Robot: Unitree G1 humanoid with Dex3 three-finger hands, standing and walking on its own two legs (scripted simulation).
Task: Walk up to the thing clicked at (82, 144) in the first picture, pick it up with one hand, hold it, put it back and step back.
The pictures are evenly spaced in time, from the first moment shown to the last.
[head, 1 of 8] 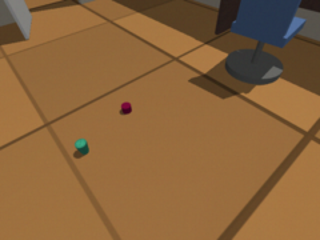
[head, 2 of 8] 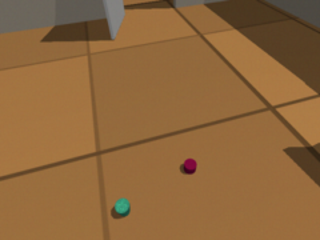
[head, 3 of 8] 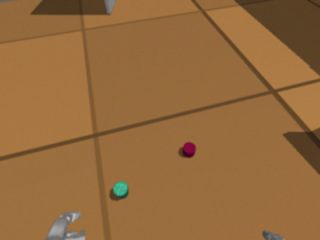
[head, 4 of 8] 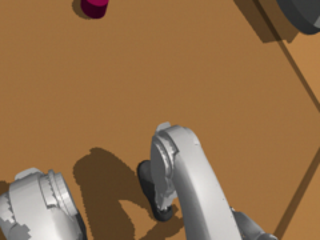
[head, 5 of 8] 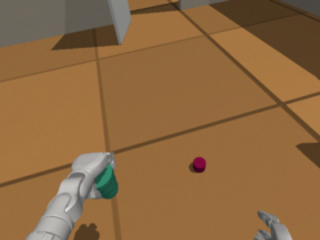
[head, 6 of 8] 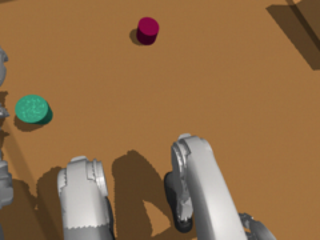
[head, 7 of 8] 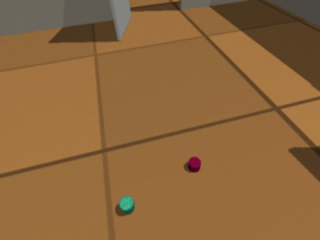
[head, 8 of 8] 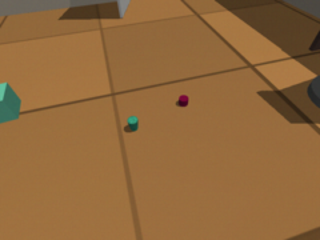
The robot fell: no
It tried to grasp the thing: yes
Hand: left
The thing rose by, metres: 0.64
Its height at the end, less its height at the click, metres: +0.00
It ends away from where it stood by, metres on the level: 0.01
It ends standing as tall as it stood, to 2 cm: yes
